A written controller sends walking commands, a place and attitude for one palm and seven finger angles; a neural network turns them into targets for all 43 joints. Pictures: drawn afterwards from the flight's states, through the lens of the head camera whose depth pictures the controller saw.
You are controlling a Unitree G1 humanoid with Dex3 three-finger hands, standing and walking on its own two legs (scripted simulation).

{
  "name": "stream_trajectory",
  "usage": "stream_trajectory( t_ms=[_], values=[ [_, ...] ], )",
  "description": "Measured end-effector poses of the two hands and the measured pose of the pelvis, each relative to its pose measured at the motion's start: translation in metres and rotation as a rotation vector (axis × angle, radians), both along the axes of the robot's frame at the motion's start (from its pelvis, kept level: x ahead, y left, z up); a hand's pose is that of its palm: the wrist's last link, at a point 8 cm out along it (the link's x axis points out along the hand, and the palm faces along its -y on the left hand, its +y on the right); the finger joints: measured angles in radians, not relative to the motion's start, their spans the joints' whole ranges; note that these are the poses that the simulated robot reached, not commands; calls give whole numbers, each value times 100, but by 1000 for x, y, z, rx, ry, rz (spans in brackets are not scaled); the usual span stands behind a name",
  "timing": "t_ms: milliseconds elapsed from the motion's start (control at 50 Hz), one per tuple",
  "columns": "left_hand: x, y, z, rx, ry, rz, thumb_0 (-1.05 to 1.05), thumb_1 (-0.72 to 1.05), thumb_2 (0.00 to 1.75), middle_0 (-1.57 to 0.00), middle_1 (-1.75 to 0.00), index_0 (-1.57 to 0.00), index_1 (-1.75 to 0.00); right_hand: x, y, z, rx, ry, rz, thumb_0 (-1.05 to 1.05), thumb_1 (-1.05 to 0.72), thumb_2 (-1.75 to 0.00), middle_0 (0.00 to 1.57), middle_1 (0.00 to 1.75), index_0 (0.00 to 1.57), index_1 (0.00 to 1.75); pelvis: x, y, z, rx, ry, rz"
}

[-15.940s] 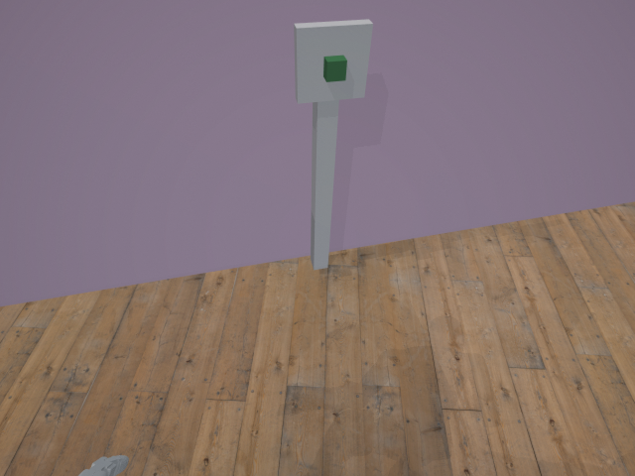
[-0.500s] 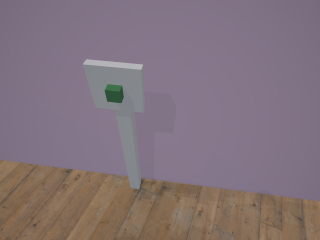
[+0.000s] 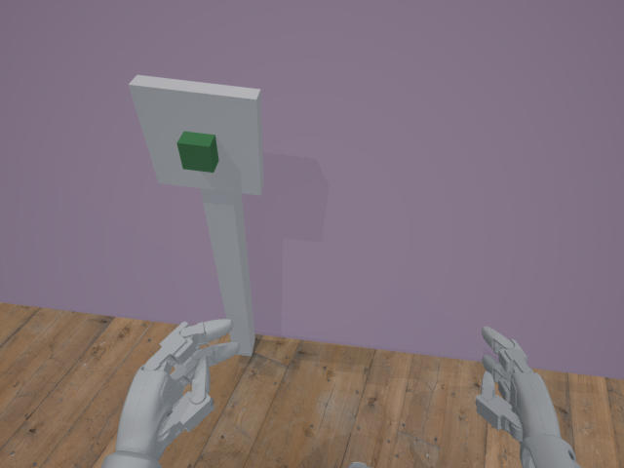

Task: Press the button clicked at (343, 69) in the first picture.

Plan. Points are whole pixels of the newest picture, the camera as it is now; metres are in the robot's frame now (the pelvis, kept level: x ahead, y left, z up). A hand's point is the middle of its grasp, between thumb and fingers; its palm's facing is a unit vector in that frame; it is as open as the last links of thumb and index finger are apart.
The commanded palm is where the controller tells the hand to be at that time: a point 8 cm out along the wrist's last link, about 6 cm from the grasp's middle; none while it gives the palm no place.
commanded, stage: raise the hand and make a fist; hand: left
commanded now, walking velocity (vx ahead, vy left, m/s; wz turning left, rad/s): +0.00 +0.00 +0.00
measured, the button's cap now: (199, 150) +0.54 +0.19 +0.11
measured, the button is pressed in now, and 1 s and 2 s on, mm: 0 0 0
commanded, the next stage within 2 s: aim a knuckle at the button in 1.60 s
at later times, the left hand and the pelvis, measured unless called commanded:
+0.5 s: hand (142, 386) +0.21 +0.20 +0.04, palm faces -0.05 -1.00 -0.02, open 3.1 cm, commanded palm +0.17 +0.25 +0.05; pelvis +0.01 +0.02 -0.01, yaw +1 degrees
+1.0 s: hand (101, 345) +0.24 +0.24 +0.08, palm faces -0.03 -1.00 -0.08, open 3.1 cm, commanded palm +0.20 +0.29 +0.10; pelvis +0.03 +0.04 +0.00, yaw +2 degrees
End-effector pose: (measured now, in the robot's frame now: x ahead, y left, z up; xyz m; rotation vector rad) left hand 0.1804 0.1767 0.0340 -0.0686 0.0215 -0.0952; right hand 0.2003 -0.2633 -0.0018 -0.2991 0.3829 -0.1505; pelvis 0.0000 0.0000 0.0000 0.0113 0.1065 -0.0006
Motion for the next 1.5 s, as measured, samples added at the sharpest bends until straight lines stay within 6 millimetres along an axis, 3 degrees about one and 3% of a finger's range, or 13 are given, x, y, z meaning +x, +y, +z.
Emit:
stream_trajectory(
  t_ms=[100,180,220,280,380,480,580,740,960,1100,1240,1420,1500],
  values=[
    [-51,37,-36,88,191,104,2,91,90,-66,-79,-66,-79,42,14,-1,-13,-21,67,1,-91,-90,20,30,20,30,4,-3,-15,-9,51,14],
    [-67,69,-22,138,114,233,2,90,90,-77,-91,-76,-91,53,41,-32,18,31,137,1,-91,-90,20,30,20,30,5,-1,-26,-33,94,47],
    [-58,73,-8,145,9,223,2,90,90,-82,-97,-82,-97,49,57,-52,44,75,173,1,-91,-90,20,30,20,30,3,1,-31,-46,108,60],
    [-29,62,5,134,-103,100,2,91,91,-90,-106,-90,-106,32,77,-80,101,152,190,1,-91,-90,20,30,20,30,0,5,-36,-61,121,68],
    [13,45,-2,117,27,-122,2,90,91,-104,-121,-103,-121,-12,89,-100,201,271,82,1,-90,-90,20,30,21,30,3,13,-30,-54,121,45],
    [14,68,5,88,146,4,2,90,90,-116,-135,-116,-135,-42,77,-90,200,319,-44,1,-90,-90,21,30,21,30,12,21,-16,-41,101,21],
    [3,93,22,138,74,129,2,90,90,-124,-144,-124,-144,-44,60,-79,112,327,-37,1,-90,-90,20,30,21,30,15,27,-12,-47,100,31],
    [15,87,18,136,52,2,2,90,90,-129,-149,-129,-149,-17,54,-58,45,224,-3,1,-90,-90,20,30,21,30,17,33,-12,-62,92,41],
    [33,113,55,149,-17,91,2,90,90,-130,-150,-130,-150,9,86,-40,115,144,68,1,-90,-90,20,30,21,30,27,36,2,-67,44,48],
    [39,119,54,151,48,46,2,90,90,-130,-150,-130,-150,3,89,-41,109,182,92,1,-90,-90,20,30,21,30,26,34,8,-61,23,47],
    [47,134,78,158,-40,91,2,90,90,-130,-150,-130,-150,-10,77,-42,85,215,84,1,-90,-90,20,30,21,30,26,32,14,-61,-3,54],
    [50,119,65,132,54,23,2,90,90,-130,-150,-130,-150,-18,61,-36,79,196,45,1,-90,-90,20,30,21,30,23,28,18,-47,-13,38],
    [43,118,70,137,16,61,2,90,90,-130,-150,-130,-150,-19,59,-33,73,189,54,1,-90,-90,20,30,21,30,21,25,19,-44,-21,37]
  ],
)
